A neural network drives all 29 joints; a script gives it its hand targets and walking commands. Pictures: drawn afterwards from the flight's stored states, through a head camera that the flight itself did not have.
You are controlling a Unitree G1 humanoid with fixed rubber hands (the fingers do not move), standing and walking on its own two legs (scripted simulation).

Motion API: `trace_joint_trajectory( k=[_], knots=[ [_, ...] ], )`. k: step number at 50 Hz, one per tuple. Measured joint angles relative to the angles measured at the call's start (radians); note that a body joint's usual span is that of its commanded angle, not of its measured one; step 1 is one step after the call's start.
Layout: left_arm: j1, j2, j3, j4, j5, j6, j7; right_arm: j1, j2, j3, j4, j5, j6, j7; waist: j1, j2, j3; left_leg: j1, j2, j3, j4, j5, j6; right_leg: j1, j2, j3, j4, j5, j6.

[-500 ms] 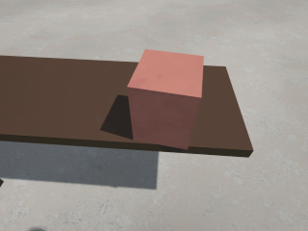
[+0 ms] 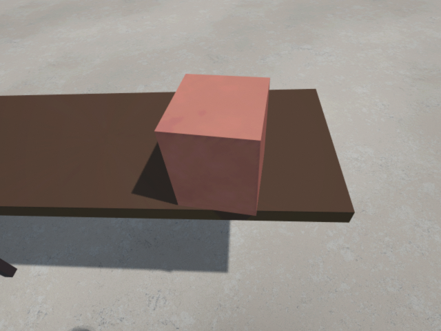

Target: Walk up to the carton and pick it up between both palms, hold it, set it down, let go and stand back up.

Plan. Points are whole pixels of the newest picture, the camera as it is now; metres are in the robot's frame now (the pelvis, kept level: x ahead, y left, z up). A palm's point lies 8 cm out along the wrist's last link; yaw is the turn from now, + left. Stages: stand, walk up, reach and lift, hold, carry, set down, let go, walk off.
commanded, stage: walk up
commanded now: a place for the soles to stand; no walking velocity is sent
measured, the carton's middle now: (221, 145) +0.54 +0.04 +0.02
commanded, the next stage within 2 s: none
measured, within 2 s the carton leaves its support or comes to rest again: neither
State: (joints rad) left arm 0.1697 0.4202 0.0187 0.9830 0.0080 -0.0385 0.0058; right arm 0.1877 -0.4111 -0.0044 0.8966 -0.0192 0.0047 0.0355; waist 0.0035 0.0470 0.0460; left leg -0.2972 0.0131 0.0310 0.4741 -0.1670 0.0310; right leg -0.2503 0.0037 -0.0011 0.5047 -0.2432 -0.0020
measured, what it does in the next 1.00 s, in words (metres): steps to the left: left foot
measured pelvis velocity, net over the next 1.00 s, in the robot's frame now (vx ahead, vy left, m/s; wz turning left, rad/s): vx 0.09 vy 0.12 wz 0.02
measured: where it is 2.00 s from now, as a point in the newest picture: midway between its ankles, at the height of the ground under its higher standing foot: outside the picture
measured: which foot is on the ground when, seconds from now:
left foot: down 0.00-0.46, up 0.48-0.72, down 0.74-1.00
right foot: down 0.00-0.76, up 0.78-1.00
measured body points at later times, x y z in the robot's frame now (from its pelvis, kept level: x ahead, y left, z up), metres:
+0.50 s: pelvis +0.01 +0.01 +0.00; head +0.03 -0.01 +0.45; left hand +0.09 +0.34 -0.09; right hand +0.11 -0.31 -0.12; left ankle +0.04 +0.12 -0.72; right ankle +0.02 -0.11 -0.74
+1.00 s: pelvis +0.09 +0.12 +0.01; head +0.10 +0.15 +0.46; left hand +0.12 +0.45 -0.12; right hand +0.19 -0.19 -0.09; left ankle +0.12 +0.20 -0.74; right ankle +0.05 -0.07 -0.66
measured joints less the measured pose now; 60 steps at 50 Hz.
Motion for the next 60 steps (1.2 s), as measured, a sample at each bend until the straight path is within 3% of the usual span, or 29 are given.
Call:
trace_joint_trajectory(
  k=[4, 21, 25, 30, 36, 39, 42, 45, 52, 60],
  knots=[
    [-0.036, 0.000, -0.001, 0.000, 0.000, 0.000, 0.000, -0.002, -0.007, 0.000, 0.000, 0.000, 0.000, 0.000, 0.000, -0.001, 0.000, 0.000, -0.001, 0.000, -0.003, 0.000, -0.018, 0.000, -0.002, 0.001, -0.004, 0.000, 0.000],
    [-0.049, 0.000, -0.003, 0.017, 0.000, 0.000, -0.003, -0.002, 0.011, 0.000, 0.000, 0.000, 0.000, 0.000, 0.000, -0.004, 0.000, 0.000, -0.003, 0.000, -0.009, 0.000, -0.019, 0.002, -0.004, 0.001, -0.011, 0.000, 0.000],
    [0.015, 0.001, 0.008, -0.004, 0.000, -0.016, -0.002, -0.003, -0.019, 0.000, 0.001, -0.030, 0.008, 0.024, 0.002, -0.003, -0.012, -0.065, -0.005, 0.002, 0.179, -0.192, -0.019, 0.005, -0.011, 0.009, -0.011, -0.013, -0.007],
    [0.130, 0.000, 0.024, -0.011, 0.000, -0.021, 0.001, -0.002, -0.091, -0.004, 0.000, -0.036, 0.017, 0.046, 0.001, 0.005, -0.014, -0.177, 0.020, -0.001, 0.337, -0.202, -0.019, 0.008, -0.052, 0.026, -0.017, -0.026, -0.008],
    [0.213, 0.004, 0.038, -0.029, 0.000, -0.020, 0.001, -0.002, -0.100, -0.006, -0.001, -0.032, 0.017, 0.048, 0.000, 0.017, -0.015, -0.143, 0.046, -0.002, 0.190, -0.187, -0.019, 0.034, -0.084, 0.024, 0.005, -0.072, -0.004],
    [0.188, 0.007, 0.038, -0.040, 0.000, -0.009, 0.001, 0.000, -0.059, -0.005, 0.000, -0.029, 0.005, 0.032, -0.001, -0.010, 0.020, -0.076, 0.022, 0.007, 0.126, -0.009, -0.017, 0.032, -0.100, 0.046, 0.133, -0.130, -0.003],
    [0.168, 0.007, 0.030, -0.056, 0.000, 0.006, 0.001, 0.005, 0.000, -0.006, 0.000, -0.027, 0.003, 0.025, -0.001, -0.019, 0.014, -0.020, 0.030, 0.006, 0.121, -0.070, -0.009, -0.022, -0.033, 0.067, 0.363, -0.198, -0.003],
    [0.151, 0.008, 0.029, -0.069, 0.000, 0.009, -0.005, 0.004, 0.017, -0.006, -0.001, -0.026, -0.006, 0.015, 0.000, -0.020, 0.012, 0.035, 0.034, 0.008, 0.054, -0.085, -0.009, -0.070, -0.009, 0.051, 0.461, -0.194, -0.003],
    [0.159, 0.008, 0.035, -0.076, 0.000, 0.023, -0.010, 0.005, 0.006, -0.006, -0.001, -0.010, -0.035, -0.005, 0.001, -0.050, 0.016, 0.087, 0.009, 0.009, -0.021, -0.044, 0.015, -0.093, -0.003, 0.095, 0.451, -0.126, -0.003],
    [0.134, 0.008, 0.035, -0.077, 0.000, 0.029, -0.010, 0.005, 0.008, -0.006, 0.000, -0.008, -0.039, -0.014, 0.001, -0.062, 0.024, 0.116, 0.006, 0.009, -0.027, -0.069, 0.012, -0.093, -0.006, 0.081, 0.322, -0.126, -0.003]
  ],
)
